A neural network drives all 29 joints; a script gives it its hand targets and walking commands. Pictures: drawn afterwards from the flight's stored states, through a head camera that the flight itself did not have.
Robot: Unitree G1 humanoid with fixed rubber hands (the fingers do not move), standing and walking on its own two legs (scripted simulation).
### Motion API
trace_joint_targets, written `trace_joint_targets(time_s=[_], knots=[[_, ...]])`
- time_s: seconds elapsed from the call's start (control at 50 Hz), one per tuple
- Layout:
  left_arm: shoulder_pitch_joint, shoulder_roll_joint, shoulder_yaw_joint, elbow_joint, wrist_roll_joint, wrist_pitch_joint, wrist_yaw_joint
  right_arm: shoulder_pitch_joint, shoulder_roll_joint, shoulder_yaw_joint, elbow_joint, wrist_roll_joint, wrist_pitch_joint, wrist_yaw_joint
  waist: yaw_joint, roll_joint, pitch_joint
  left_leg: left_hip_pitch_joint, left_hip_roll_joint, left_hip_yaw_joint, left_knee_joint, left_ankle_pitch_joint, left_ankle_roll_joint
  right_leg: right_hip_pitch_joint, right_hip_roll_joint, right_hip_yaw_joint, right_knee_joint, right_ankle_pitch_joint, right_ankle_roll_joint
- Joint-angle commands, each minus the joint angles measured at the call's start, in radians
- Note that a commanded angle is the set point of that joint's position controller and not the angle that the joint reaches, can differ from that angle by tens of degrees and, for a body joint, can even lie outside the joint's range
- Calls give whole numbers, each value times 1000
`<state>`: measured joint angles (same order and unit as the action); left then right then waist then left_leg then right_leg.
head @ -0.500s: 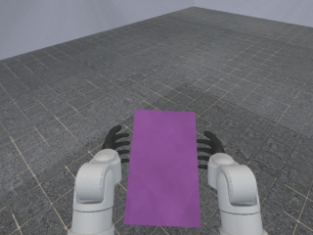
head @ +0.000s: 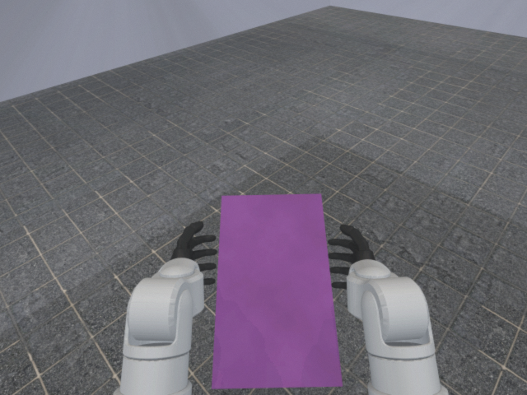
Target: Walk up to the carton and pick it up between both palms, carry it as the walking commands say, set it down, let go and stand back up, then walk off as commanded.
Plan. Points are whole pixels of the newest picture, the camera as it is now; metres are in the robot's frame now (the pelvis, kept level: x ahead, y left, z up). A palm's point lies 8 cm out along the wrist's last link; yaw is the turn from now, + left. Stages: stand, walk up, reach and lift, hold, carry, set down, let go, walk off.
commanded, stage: carry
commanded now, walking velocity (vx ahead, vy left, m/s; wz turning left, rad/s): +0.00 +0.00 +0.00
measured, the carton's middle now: (273, 291) +0.30 +0.01 +0.01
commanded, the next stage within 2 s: hold in 1.66 s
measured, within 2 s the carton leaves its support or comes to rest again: neither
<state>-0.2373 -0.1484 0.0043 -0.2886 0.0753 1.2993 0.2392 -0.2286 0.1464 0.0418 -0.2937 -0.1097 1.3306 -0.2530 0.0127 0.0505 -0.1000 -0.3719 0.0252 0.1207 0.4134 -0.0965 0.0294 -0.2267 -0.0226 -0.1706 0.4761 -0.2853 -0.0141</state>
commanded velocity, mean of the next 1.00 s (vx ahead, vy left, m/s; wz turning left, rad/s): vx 0.00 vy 0.00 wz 0.00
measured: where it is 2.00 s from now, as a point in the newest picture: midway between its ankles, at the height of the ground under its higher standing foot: outside the picture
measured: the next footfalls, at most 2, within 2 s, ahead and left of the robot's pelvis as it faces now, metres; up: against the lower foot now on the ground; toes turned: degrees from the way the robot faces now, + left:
none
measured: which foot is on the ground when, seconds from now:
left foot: down 0.00-1.00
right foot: down 0.00-1.00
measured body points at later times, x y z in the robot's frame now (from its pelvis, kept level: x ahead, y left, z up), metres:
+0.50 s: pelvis +0.05 -0.03 +0.00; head +0.04 -0.05 +0.45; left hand +0.34 +0.09 +0.10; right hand +0.34 -0.15 +0.08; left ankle +0.12 +0.08 -0.74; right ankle +0.01 -0.10 -0.74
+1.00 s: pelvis +0.05 -0.03 +0.00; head +0.02 -0.04 +0.45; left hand +0.34 +0.10 +0.09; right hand +0.34 -0.14 +0.08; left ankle +0.12 +0.08 -0.74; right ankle +0.01 -0.10 -0.74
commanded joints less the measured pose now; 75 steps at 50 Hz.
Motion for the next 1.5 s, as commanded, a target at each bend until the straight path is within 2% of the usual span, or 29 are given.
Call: trace_joint_targets(time_s=[0.0, 0.1, 0.18, 0.2, 0.26, 0.32, 0.4, 0.48, 0.52, 0.56, 0.58, 0.64, 0.68, 0.74, 0.84, 0.98, 1.02, 1.12, 1.26, 1.48], knots=[[-338, -975, -444, -119, -296, -23, -173, -373, 948, 387, -163, 295, -67, 159, -15, -5, -202, 22, 73, -142, -207, -247, -66, 70, -61, 59, -80, -148, -19], [-347, -982, -443, -121, -299, -33, -176, -376, 953, 386, -160, 294, -76, 162, -18, -37, -223, 58, 87, -148, -160, -180, -43, 60, -82, 75, -71, -102, -16], [-336, -925, -382, -10, -252, -74, -184, -349, 905, 321, -33, 246, -114, 171, -19, -54, -251, 92, 102, -147, -98, -79, -14, 62, -105, 92, -54, -9, -11], [-344, -955, -403, -44, -265, -87, -188, -369, 939, 351, -72, 265, -125, 175, -17, -77, -264, 104, 99, -137, -71, -34, -13, 68, -117, 96, -61, 28, -5], [-353, -1009, -447, -100, -289, -109, -196, -395, 994, 400, -140, 295, -148, 182, -17, -92, -294, 141, 99, -117, -10, 101, -6, 78, -144, 92, -42, 171, 8], [-323, -1004, -446, -93, -287, -110, -200, -366, 1000, 410, -131, 298, -147, 186, -15, -109, -332, 154, 100, -105, 31, 190, 1, 108, -156, 91, -17, 316, 11], [-318, -986, -420, -43, -274, -130, -212, -363, 993, 396, -81, 282, -166, 195, -12, -139, -337, 147, 97, -94, 61, 199, 6, 129, -172, 94, -4, 460, 11], [-299, -987, -417, -27, -270, -146, -220, -355, 1001, 410, -72, 283, -179, 203, -10, -164, -337, 136, 92, -85, 71, 167, 10, 145, -184, 96, -3, 536, 10], [-304, -987, -421, -26, -271, -157, -225, -354, 1009, 414, -60, 281, -188, 208, -8, -161, -334, 133, 90, -85, 71, 159, 11, 151, -185, 97, -2, 544, 11], [-296, -968, -399, 29, -252, -174, -231, -349, 993, 392, -7, 262, -204, 214, -6, -157, -338, 148, 90, -88, 75, 170, 14, 144, -179, 96, 0, 537, 8], [-303, -985, -421, -11, -265, -178, -232, -354, 1009, 412, -42, 276, -208, 216, -7, -149, -335, 149, 89, -85, 73, 166, 13, 141, -181, 95, -3, 526, 9], [-303, -982, -414, 23, -257, -192, -241, -346, 1005, 398, -7, 264, -223, 225, -7, -138, -327, 154, 88, -88, 60, 129, 15, 122, -172, 96, -14, 428, 8], [-313, -1006, -443, -12, -273, -196, -245, -349, 1029, 421, -39, 276, -228, 229, -5, -118, -323, 160, 89, -92, 53, 122, 16, 112, -169, 101, -20, 384, 6], [-316, -1002, -445, -6, -273, -199, -248, -329, 1026, 411, -17, 268, -232, 233, -5, -108, -319, 163, 93, -98, 41, 114, 16, 105, -152, 105, -27, 325, 0], [-331, -1013, -472, -58, -291, -194, -249, -315, 1036, 422, -39, 277, -226, 235, -8, -96, -316, 157, 95, -92, 39, 115, 14, 111, -146, 108, -37, 312, 0], [-335, -1003, -470, -64, -293, -178, -242, -294, 1023, 409, -27, 270, -210, 232, -10, -94, -297, 143, 96, -94, 31, 81, 12, 105, -143, 113, -47, 258, 1], [-333, -1005, -469, -72, -296, -172, -239, -303, 1020, 411, -44, 272, -205, 228, -10, -96, -295, 140, 95, -89, 39, 88, 12, 109, -146, 114, -54, 281, 5], [-333, -993, -458, -70, -292, -162, -232, -297, 1012, 405, -33, 269, -194, 223, -10, -100, -280, 128, 97, -94, 30, 57, 11, 99, -145, 118, -62, 224, 4], [-339, -983, -453, -82, -291, -159, -223, -299, 1006, 398, -40, 268, -191, 218, -10, -97, -286, 125, 97, -94, 33, 62, 10, 106, -145, 116, -61, 228, 5], [-344, -966, -448, -82, -287, -164, -216, -279, 993, 386, -21, 258, -193, 215, -11, -106, -284, 114, 97, -90, 42, 65, 8, 123, -153, 118, -57, 287, 8]])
